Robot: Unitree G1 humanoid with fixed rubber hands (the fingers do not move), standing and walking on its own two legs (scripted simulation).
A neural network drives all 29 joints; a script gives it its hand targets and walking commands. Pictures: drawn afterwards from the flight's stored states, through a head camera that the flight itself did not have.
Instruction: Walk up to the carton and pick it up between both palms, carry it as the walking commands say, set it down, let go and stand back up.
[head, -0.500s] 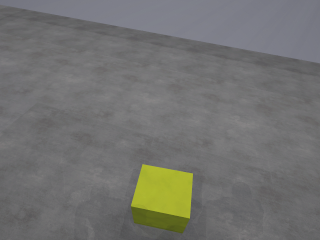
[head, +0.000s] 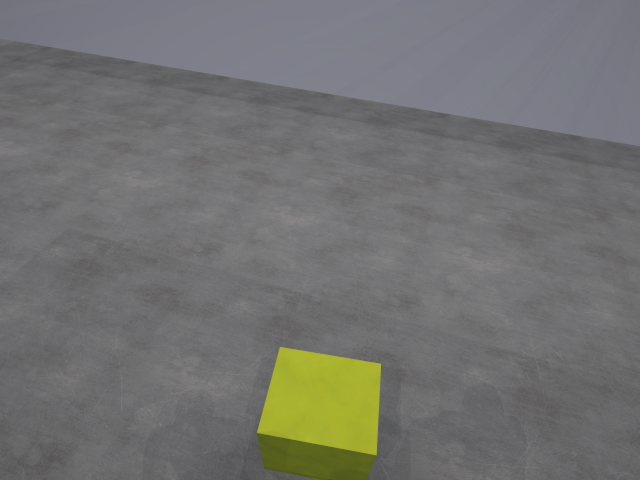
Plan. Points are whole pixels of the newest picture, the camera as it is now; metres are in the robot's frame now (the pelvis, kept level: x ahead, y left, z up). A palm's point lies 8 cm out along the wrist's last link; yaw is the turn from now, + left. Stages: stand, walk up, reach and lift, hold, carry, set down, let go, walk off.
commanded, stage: walk up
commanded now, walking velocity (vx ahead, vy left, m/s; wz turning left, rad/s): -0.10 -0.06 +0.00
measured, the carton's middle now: (321, 417) +0.47 -0.03 -0.63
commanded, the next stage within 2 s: none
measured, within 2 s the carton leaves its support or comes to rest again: neither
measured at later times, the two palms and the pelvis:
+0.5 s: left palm out of the picture -0.05 +0.19 -0.16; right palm out of the picture +0.06 -0.28 -0.14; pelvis -0.01 -0.04 -0.01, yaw +4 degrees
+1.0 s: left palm out of the picture +0.00 +0.10 -0.12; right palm out of the picture -0.02 -0.37 -0.15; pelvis -0.01 -0.13 +0.01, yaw +1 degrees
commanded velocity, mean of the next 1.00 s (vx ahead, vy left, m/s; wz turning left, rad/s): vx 0.02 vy -0.07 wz -0.02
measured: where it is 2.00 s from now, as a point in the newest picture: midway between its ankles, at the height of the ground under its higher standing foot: outside the picture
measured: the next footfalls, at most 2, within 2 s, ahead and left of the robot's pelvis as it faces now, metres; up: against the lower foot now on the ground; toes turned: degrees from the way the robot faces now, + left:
right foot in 0.20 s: -0.04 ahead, -0.13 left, +0.00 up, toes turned -3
left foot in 0.50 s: +0.02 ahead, +0.06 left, +0.00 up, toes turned +9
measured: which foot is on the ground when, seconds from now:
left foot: down 0.00-0.30, up 0.32-0.48, down 0.50-0.90, up 0.92-1.00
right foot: down 0.00-0.08, up 0.10-0.18, down 0.20-0.52, up 0.54-0.86, down 0.88-1.00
